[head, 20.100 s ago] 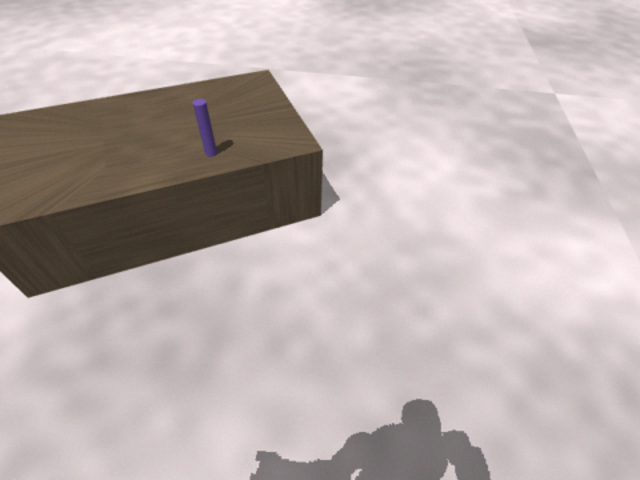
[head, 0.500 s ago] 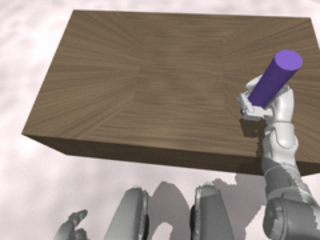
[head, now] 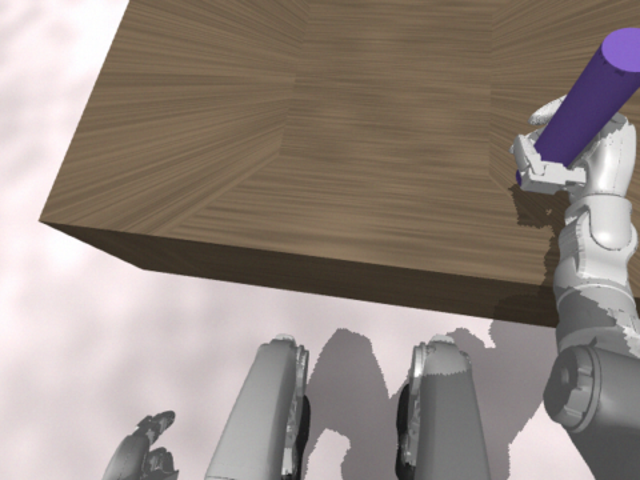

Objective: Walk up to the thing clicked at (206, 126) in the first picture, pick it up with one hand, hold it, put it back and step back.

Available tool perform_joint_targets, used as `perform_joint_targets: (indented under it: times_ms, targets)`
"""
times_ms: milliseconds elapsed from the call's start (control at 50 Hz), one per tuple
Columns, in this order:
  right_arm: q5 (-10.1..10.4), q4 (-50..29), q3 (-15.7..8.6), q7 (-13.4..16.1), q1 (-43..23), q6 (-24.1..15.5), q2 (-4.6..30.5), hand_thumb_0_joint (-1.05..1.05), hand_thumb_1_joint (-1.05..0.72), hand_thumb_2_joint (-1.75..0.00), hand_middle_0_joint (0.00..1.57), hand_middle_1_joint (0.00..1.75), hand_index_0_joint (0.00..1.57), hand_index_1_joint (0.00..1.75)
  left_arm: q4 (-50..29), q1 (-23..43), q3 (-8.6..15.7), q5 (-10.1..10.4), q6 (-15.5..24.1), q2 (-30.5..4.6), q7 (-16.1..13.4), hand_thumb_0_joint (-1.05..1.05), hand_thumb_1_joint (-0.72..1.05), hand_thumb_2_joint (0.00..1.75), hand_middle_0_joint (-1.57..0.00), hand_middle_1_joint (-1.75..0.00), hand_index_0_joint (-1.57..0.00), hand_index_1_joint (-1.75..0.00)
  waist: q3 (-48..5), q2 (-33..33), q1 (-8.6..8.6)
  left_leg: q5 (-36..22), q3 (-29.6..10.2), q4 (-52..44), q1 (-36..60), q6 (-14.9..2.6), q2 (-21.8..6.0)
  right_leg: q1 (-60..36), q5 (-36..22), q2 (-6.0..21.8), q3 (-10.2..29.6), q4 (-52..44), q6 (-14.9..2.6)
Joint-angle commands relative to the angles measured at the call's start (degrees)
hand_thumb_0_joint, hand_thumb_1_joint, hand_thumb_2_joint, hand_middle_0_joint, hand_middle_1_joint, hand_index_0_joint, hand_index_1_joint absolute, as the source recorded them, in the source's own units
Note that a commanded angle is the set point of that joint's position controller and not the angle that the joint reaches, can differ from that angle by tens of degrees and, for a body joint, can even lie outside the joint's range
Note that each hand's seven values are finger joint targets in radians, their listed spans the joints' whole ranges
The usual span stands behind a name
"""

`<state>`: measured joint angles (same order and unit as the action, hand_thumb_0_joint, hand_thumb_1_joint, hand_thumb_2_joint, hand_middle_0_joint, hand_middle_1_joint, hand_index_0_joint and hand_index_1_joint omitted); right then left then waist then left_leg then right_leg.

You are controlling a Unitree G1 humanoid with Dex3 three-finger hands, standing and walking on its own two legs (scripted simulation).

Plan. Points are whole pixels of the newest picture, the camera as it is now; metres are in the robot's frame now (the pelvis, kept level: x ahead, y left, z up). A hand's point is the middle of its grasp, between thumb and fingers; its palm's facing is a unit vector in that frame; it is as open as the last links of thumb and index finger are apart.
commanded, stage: crouch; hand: right
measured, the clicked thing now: (571, 129) +0.49 -0.23 +0.05
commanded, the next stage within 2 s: lower in 0.12 s
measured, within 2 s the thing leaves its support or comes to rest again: rests again in 1.14 s
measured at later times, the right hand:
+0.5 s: hand (524, 162) +0.51 -0.23 -0.05, palm faces +0.13 +0.99 +0.00, open 5.9 cm
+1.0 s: hand (509, 176) +0.51 -0.23 -0.10, palm faces +0.13 +0.99 -0.02, open 5.9 cm
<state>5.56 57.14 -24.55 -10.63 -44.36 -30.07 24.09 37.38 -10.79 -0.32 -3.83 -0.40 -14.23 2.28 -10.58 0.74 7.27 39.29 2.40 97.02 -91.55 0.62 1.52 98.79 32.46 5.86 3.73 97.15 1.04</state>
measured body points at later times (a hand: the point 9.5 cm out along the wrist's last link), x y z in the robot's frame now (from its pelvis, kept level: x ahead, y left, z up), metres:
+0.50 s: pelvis +0.00 +0.00 -0.05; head +0.21 -0.04 +0.34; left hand +0.08 +0.27 -0.17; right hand +0.49 -0.28 -0.05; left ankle +0.04 +0.13 -0.51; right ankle +0.08 -0.14 -0.51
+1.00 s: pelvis -0.02 +0.00 -0.11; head +0.20 -0.03 +0.28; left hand +0.05 +0.28 -0.23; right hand +0.50 -0.28 -0.10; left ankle +0.04 +0.13 -0.51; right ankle +0.08 -0.14 -0.51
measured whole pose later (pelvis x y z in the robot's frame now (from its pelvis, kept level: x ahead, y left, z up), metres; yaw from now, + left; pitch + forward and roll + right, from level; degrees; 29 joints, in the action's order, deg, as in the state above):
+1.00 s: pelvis -0.02 +0.00 -0.11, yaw +3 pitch +36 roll +5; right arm 3.8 60.8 -29.2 -13.0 -52.6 -26.4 32.4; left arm 38.8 -9.6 -1.7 -4.9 -1.9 -15.1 2.4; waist -8.2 0.3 8.8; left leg 42.5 3.1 118.3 -112.2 0.6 3.1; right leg 119.8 34.8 6.5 6.6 117.9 1.5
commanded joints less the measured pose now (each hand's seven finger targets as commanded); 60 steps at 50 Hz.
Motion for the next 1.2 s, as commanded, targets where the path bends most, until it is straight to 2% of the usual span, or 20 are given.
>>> perform_joint_targets:
  times_ms: [0, 80, 220, 280, 360, 420, 600, 620, 680, 760, 780, 820, 860, 940, 1040, 1080, 1100, 1120, 1140, 1180]
  targets:
    - [0.82, -12.14, -1.77, 0.05, -22.25, -3.59, 13.63, 0.00, -0.60, -1.30, 1.41, 1.42, 1.41, 1.42, -2.76, -7.97, 4.51, 0.30, 0.99, -11.83, -0.75, 0.00, 0.90, 0.90, -0.20, -0.30, -0.20, -0.29, -36.13, 9.30, 0.29, -15.12, 0.76, -11.31, 8.92, -2.64, 1.05, -32.61, -9.97, -2.28, 0.91, -8.49, -2.32]
    - [0.86, -11.79, -2.02, -0.04, -22.26, -2.69, 13.92, 0.00, -0.56, -1.31, 1.42, 1.43, 1.42, 1.43, -2.59, -8.75, 4.18, 0.05, 0.76, -11.56, -0.68, 0.00, 0.89, 0.91, -0.19, -0.29, -0.20, -0.29, -36.95, 9.23, 0.16, -18.24, 0.89, -9.93, 8.16, -2.53, 1.26, -32.24, -14.46, -2.05, 0.70, -6.14, -2.57]
    - [0.70, -13.66, -2.33, -0.37, -26.51, -2.26, 15.72, 0.00, -0.58, -1.29, 1.39, 1.41, 1.39, 1.41, -2.74, -8.20, 3.31, 0.24, 0.46, -10.51, -0.66, 0.00, 0.89, 0.91, -0.20, -0.30, -0.20, -0.30, -37.54, 8.59, 0.75, -16.92, 0.55, -8.76, 7.65, -2.43, 1.30, -28.10, -11.75, -2.14, 0.28, -3.85, -2.90]
    - [0.60, -5.29, -3.41, -0.43, -19.98, -1.29, 15.39, 0.00, -0.57, -1.26, 1.37, 1.38, 1.37, 1.38, -1.90, -8.25, 4.06, 0.10, 0.42, -11.98, -0.80, 0.00, 0.89, 0.90, -0.20, -0.30, -0.19, -0.30, -31.52, 6.42, 0.86, -14.16, 0.66, -7.54, 4.78, -2.44, 1.53, -22.20, -8.10, -2.11, 0.32, -2.71, -2.98]
    - [0.22, -11.25, -3.43, -1.09, -25.34, -3.13, 17.04, 0.00, -0.59, -1.27, 1.39, 1.39, 1.39, 1.39, -2.61, -8.34, 3.08, -0.43, 0.27, -11.02, -0.21, 0.00, 0.89, 0.90, -0.20, -0.30, -0.19, -0.30, -36.92, 10.02, 0.10, -16.65, 0.91, -3.88, 2.53, -2.67, 1.59, -24.76, -12.46, -1.93, 0.49, -0.13, -2.77]
    - [0.57, -10.08, -3.53, -1.51, -25.60, -3.22, 16.12, 0.00, -0.57, -1.29, 1.39, 1.41, 1.39, 1.41, -2.12, -9.01, 3.32, -0.53, 0.25, -11.39, -0.09, 0.00, 0.89, 0.91, -0.20, -0.30, -0.19, -0.30, -37.11, 8.90, 1.18, -17.94, 1.53, -2.25, 1.51, -2.42, 1.64, -23.78, -13.68, -1.75, 0.85, 2.07, -2.81]
    - [-0.47, -12.86, -3.69, -1.31, -30.81, -2.85, 18.97, 0.00, -0.57, -1.30, 1.40, 1.42, 1.40, 1.42, -1.62, -8.53, 3.26, -0.83, -0.48, -12.12, 0.12, 0.00, 0.89, 0.91, -0.20, -0.30, -0.19, -0.30, -40.14, 13.39, 0.67, -14.05, 2.33, 2.14, -3.27, -2.97, 1.73, -22.97, -10.76, -1.62, 0.95, 4.66, -2.25]
    - [-0.79, -8.36, -4.53, -1.26, -26.70, -1.99, 19.44, 0.00, -0.56, -1.31, 1.41, 1.43, 1.41, 1.43, -1.02, -9.18, 4.30, -0.90, -0.57, -13.42, -0.05, 0.00, 0.89, 0.91, -0.20, -0.30, -0.19, -0.30, -38.43, 12.58, 0.85, -14.05, 2.53, 2.09, -3.05, -2.80, 1.75, -22.04, -10.49, -1.54, 0.87, 5.10, -2.25]
    - [-0.67, -12.06, -4.08, -1.06, -31.25, -2.01, 20.00, 0.00, -0.57, -1.32, 1.43, 1.45, 1.43, 1.45, -1.06, -8.68, 3.14, -0.84, -0.74, -12.18, -0.08, 0.00, 0.89, 0.90, -0.20, -0.30, -0.19, -0.30, -39.20, 12.29, 1.07, -13.63, 2.35, 3.14, -3.81, -2.86, 1.77, -19.92, -9.50, -1.54, 0.70, 6.56, -2.32]
    - [-0.68, -6.74, -5.16, -1.36, -27.58, -0.76, 20.38, 0.00, -0.57, -1.33, 1.43, 1.46, 1.43, 1.46, -0.14, -8.99, 4.11, -0.76, -0.76, -13.72, -0.36, 0.00, 0.90, 0.90, -0.20, -0.29, -0.19, -0.30, -35.03, 9.70, 1.75, -11.08, 2.78, 3.63, -5.33, -2.70, 1.90, -14.85, -5.62, -1.54, 0.71, 7.51, -2.52]
    - [-0.47, -10.85, -4.74, -1.41, -30.94, -1.16, 20.81, 0.00, -0.56, -1.34, 1.43, 1.47, 1.44, 1.47, -0.79, -8.54, 3.57, -0.73, -0.69, -13.17, -0.46, 0.00, 0.90, 0.90, -0.20, -0.29, -0.20, -0.30, -36.34, 9.47, 1.89, -10.27, 2.65, 3.37, -5.04, -2.66, 1.99, -13.94, -4.32, -1.57, 0.64, 7.85, -2.64]
    - [-0.50, -10.75, -5.48, -1.48, -30.68, -1.11, 22.28, 0.00, -0.55, -1.36, 1.45, 1.49, 1.46, 1.49, -0.92, -8.48, 2.75, -0.65, -0.73, -12.47, -0.48, 0.00, 0.90, 0.90, -0.19, -0.29, -0.19, -0.29, -37.79, 10.76, 0.89, -11.85, 2.38, 4.53, -4.32, -2.75, 1.81, -14.59, -6.31, -1.52, 0.12, 8.66, -2.49]
    - [-0.54, -6.84, -5.11, -2.00, -27.62, -0.24, 21.07, 0.00, -0.55, -1.36, 1.45, 1.49, 1.46, 1.49, 0.03, -9.35, 3.10, -0.84, -0.84, -13.29, -0.50, 0.00, 0.90, 0.89, -0.19, -0.29, -0.19, -0.29, -36.41, 9.81, 1.73, -13.49, 2.83, 5.74, -5.12, -2.59, 2.07, -13.72, -8.18, -1.27, 0.51, 10.17, -2.60]
    - [-0.76, -6.76, -6.41, -2.34, -28.45, 0.09, 23.97, 0.00, -0.56, -1.35, 1.45, 1.49, 1.46, 1.49, -0.48, -9.41, 3.30, -0.91, -0.86, -13.95, -0.77, 0.00, 0.90, 0.89, -0.19, -0.29, -0.19, -0.29, -36.30, 8.78, 1.55, -11.95, 2.51, 5.48, -4.14, -2.47, 2.31, -10.30, -5.80, -1.18, 0.31, 10.81, -2.76]
    - [-0.29, -11.72, -5.73, -3.06, -32.43, -0.13, 24.32, 0.00, -0.55, -1.35, 1.45, 1.48, 1.45, 1.48, -0.66, -8.91, 1.99, -1.03, -0.80, -12.75, -0.80, 0.00, 0.91, 0.89, -0.19, -0.29, -0.20, -0.29, -38.06, 10.48, 1.52, -12.18, 2.60, 6.93, -4.73, -2.55, 2.55, -10.03, -5.90, -0.93, 0.20, 12.39, -2.66]
    - [-0.43, -5.83, -6.55, -3.15, -27.51, 0.74, 24.48, 0.00, -0.54, -1.35, 1.44, 1.48, 1.45, 1.48, 0.41, -9.30, 3.06, -1.10, -0.89, -14.69, -1.03, 0.00, 0.91, 0.89, -0.19, -0.29, -0.20, -0.29, -35.59, 9.78, 1.40, -11.23, 2.99, 7.18, -5.88, -2.53, 2.71, -9.57, -5.06, -0.83, 0.45, 12.33, -2.66]
    - [-0.04, -10.96, -5.64, -3.34, -31.80, 0.27, 24.18, 0.00, -0.52, -1.35, 1.44, 1.48, 1.45, 1.49, 0.13, -8.78, 1.96, -1.13, -0.87, -13.30, -1.04, 0.00, 0.91, 0.89, -0.19, -0.29, -0.20, -0.29, -35.71, 10.98, 1.78, -11.13, 2.99, 7.62, -6.83, -2.64, 2.67, -9.04, -4.80, -0.84, 0.46, 12.97, -2.65]
    - [-0.35, -6.28, -6.64, -3.14, -28.96, 0.87, 25.22, 0.00, -0.54, -1.35, 1.44, 1.48, 1.45, 1.48, 0.80, -9.47, 2.83, -1.40, -0.88, -14.77, -1.07, 0.00, 0.91, 0.88, -0.19, -0.29, -0.20, -0.28, -34.21, 11.05, 1.66, -10.57, 2.85, 7.37, -6.63, -2.54, 2.81, -8.06, -4.15, -0.76, 0.40, 13.05, -2.69]
    - [-0.02, -8.93, -5.92, -3.32, -30.59, 0.68, 24.42, 0.00, -0.54, -1.35, 1.45, 1.49, 1.46, 1.49, 0.35, -9.17, 2.70, -1.35, -0.81, -14.36, -1.14, 0.00, 0.91, 0.88, -0.19, -0.29, -0.19, -0.28, -35.13, 10.36, 2.12, -10.77, 2.86, 7.28, -5.74, -2.45, 2.85, -7.24, -3.92, -0.75, 0.39, 13.27, -2.78]
    - [-0.08, -13.19, -7.01, -2.91, -32.86, 0.38, 26.83, 0.00, -0.53, -1.36, 1.45, 1.50, 1.46, 1.50, -0.67, -8.74, 1.54, -1.20, -0.88, -13.25, -1.07, 0.00, 0.91, 0.88, -0.19, -0.29, -0.20, -0.28, -38.66, 11.21, 0.58, -11.41, 2.97, 8.39, -4.95, -2.66, 2.81, -8.87, -5.22, -0.73, 0.29, 13.47, -2.56]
